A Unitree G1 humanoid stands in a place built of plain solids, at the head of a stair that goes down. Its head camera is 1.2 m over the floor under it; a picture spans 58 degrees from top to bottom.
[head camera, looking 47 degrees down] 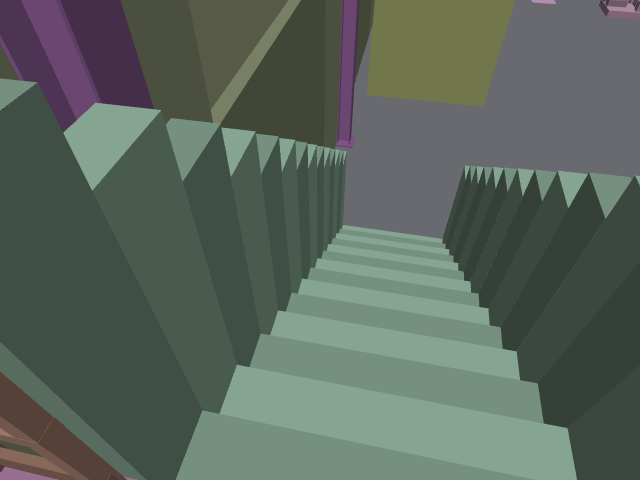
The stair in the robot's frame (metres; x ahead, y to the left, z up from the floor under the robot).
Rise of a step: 0.19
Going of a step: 0.26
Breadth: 1.27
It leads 11 degrees to the right of straight ahead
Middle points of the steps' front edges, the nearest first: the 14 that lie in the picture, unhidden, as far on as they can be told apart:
0.43 -0.22 -0.19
0.68 -0.28 -0.38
0.94 -0.33 -0.57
1.19 -0.38 -0.76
1.44 -0.43 -0.95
1.70 -0.48 -1.13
1.95 -0.53 -1.32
2.21 -0.58 -1.51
2.46 -0.63 -1.70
2.72 -0.68 -1.89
2.97 -0.74 -2.08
3.22 -0.79 -2.27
3.48 -0.84 -2.46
3.73 -0.89 -2.65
